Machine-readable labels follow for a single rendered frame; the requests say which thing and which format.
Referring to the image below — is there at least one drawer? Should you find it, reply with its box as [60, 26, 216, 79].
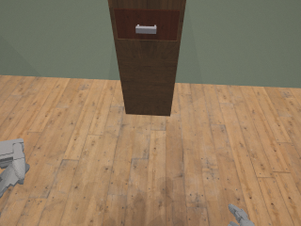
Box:
[114, 8, 180, 40]

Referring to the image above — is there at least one right robot hand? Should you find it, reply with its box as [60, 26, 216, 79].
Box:
[228, 203, 255, 226]

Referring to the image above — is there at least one cabinet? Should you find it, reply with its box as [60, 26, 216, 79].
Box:
[107, 0, 186, 117]

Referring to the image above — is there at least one left robot hand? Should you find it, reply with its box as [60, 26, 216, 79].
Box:
[0, 138, 30, 198]

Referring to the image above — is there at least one handle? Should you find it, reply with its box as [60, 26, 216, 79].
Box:
[135, 24, 157, 34]

